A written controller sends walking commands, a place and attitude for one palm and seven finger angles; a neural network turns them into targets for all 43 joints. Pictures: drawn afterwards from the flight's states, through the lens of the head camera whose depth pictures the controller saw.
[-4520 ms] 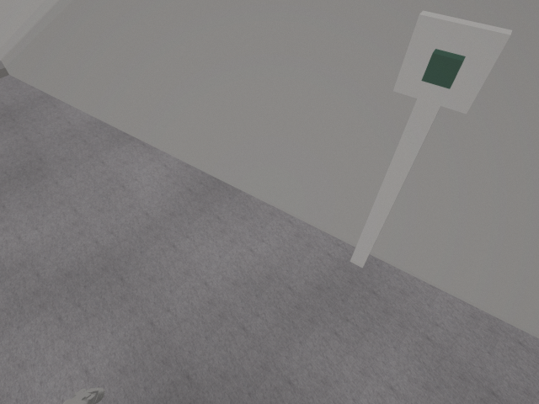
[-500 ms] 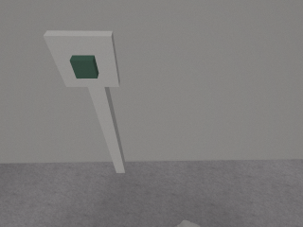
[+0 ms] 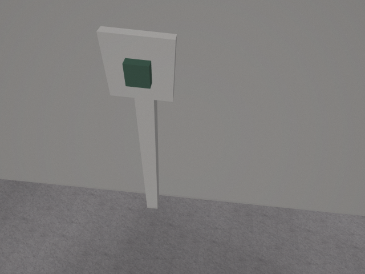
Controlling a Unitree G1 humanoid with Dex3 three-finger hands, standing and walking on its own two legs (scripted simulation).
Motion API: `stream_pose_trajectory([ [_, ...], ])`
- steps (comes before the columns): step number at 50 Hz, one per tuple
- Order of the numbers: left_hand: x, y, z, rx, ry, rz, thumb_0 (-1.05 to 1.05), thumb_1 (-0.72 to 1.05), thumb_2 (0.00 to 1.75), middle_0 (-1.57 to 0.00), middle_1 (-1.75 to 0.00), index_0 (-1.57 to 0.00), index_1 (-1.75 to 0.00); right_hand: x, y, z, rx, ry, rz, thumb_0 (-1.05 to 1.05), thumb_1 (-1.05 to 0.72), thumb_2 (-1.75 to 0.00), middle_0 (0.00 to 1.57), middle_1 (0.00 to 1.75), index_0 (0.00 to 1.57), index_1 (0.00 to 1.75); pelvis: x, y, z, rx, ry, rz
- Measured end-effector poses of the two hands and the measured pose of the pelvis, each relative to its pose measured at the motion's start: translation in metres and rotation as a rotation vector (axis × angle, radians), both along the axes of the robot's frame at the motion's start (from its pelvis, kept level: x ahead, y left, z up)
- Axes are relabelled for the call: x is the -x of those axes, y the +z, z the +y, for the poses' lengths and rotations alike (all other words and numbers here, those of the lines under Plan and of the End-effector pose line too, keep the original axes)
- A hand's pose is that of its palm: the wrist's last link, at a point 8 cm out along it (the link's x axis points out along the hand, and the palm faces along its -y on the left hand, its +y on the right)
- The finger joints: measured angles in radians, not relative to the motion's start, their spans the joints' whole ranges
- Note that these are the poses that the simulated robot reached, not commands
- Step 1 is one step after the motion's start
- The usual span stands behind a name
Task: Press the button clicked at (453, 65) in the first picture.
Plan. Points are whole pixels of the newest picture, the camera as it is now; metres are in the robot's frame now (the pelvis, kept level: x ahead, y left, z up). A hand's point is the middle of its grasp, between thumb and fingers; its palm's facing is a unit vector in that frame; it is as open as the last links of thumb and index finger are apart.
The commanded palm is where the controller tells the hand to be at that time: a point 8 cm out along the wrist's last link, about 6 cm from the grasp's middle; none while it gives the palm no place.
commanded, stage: come to a stop and stand still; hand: left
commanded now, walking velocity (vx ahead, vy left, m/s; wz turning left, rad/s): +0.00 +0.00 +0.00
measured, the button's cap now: (138, 73) +0.53 +0.17 +0.16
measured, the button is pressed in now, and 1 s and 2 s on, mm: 0 0 0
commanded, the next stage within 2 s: look again from close up in 0.90 s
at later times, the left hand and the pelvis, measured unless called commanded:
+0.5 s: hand out of the picture -0.03 +0.19 -0.15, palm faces +0.00 -0.98 -0.19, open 7.4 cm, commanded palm none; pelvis -0.02 +0.03 +0.02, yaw -2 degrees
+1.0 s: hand out of the picture -0.06 +0.15 -0.15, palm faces +0.01 -0.99 -0.14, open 7.3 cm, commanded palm none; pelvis -0.04 +0.01 +0.02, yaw -2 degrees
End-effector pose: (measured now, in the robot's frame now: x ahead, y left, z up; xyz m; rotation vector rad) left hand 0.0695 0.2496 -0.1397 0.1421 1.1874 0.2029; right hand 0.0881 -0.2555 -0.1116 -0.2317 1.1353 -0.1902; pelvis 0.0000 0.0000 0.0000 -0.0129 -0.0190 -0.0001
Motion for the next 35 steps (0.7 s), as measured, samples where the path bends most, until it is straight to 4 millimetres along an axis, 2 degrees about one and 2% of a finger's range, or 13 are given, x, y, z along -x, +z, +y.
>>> stream_pose_trajectory([
  [2, 0.014, -0.003, 0.011, 0.009, 0.016, 0.036, 0.00, 0.91, 0.90, -0.20, -0.30, -0.20, -0.30, 0.014, 0.005, 0.013, 0.004, -0.002, 0.021, 0.00, -0.91, -0.90, 0.20, 0.30, 0.20, 0.30, 0.003, 0.004, 0.007, 0.002, 0.001, -0.002],
  [7, 0.056, 0.004, 0.027, 0.021, 0.039, 0.138, 0.00, 0.91, 0.90, -0.19, -0.30, -0.20, -0.30, 0.046, 0.010, 0.044, -0.019, -0.015, 0.117, 0.00, -0.91, -0.90, 0.20, 0.30, 0.20, 0.30, 0.004, 0.018, 0.021, 0.005, -0.002, 0.018],
  [11, 0.090, 0.009, 0.029, 0.021, 0.039, 0.244, 0.00, 0.91, 0.90, -0.19, -0.30, -0.19, -0.30, 0.065, 0.005, 0.059, -0.040, -0.051, 0.159, 0.00, -0.93, -0.90, 0.20, 0.30, 0.20, 0.30, 0.004, 0.022, 0.030, -0.009, -0.012, 0.029],
  [14, 0.107, 0.012, 0.024, 0.023, 0.025, 0.306, 0.00, 0.91, 0.90, -0.19, -0.30, -0.19, -0.30, 0.080, -0.002, 0.065, -0.063, -0.077, 0.188, 0.01, -0.93, -0.90, 0.21, 0.30, 0.20, 0.30, 0.005, 0.021, 0.034, -0.021, -0.021, 0.030],
  [18, 0.114, 0.013, 0.013, 0.018, 0.007, 0.323, 0.00, 0.91, 0.90, -0.19, -0.30, -0.19, -0.30, 0.103, -0.017, 0.070, -0.106, -0.110, 0.230, 0.01, -0.93, -0.90, 0.21, 0.30, 0.20, 0.30, 0.009, 0.017, 0.034, -0.043, -0.034, 0.027],
  [21, 0.112, 0.019, 0.002, 0.023, -0.009, 0.302, 0.00, 0.91, 0.90, -0.19, -0.30, -0.19, -0.30, 0.118, -0.021, 0.074, -0.139, -0.122, 0.258, 0.01, -0.93, -0.90, 0.20, 0.30, 0.20, 0.30, 0.014, 0.020, 0.034, -0.028, -0.036, 0.015],
  [27, 0.102, 0.017, -0.017, 0.042, -0.042, 0.240, 0.00, 0.92, 0.90, -0.19, -0.30, -0.20, -0.30, 0.145, -0.022, 0.082, -0.177, -0.132, 0.287, 0.00, -0.92, -0.90, 0.20, 0.30, 0.20, 0.30, 0.023, 0.022, 0.027, -0.028, -0.041, -0.004],
  [35, 0.110, 0.015, -0.027, 0.054, -0.040, 0.229, 0.01, 0.93, 0.90, -0.20, -0.30, -0.20, -0.30, 0.173, -0.018, 0.078, -0.177, -0.150, 0.334, 0.00, -0.91, -0.90, 0.20, 0.30, 0.20, 0.30, 0.032, 0.023, 0.017, -0.025, -0.038, -0.006],
])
